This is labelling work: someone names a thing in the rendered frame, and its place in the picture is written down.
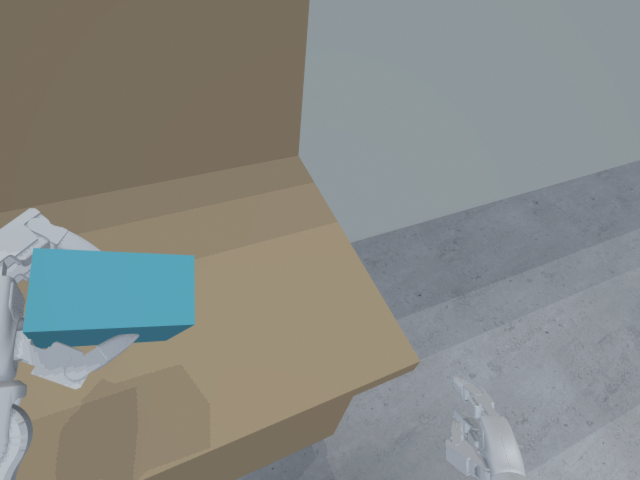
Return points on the robot right hand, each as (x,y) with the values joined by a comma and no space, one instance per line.
(491,448)

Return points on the robot left hand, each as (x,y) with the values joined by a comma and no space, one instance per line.
(60,363)

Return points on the table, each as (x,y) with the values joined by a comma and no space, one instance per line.
(173,127)

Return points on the sponge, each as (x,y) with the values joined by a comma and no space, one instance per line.
(83,298)

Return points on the left robot forearm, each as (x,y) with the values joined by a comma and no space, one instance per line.
(16,429)

